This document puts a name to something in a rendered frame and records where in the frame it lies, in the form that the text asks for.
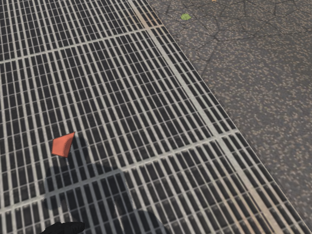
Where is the robot left hand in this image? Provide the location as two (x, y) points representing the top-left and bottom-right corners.
(39, 221), (85, 234)

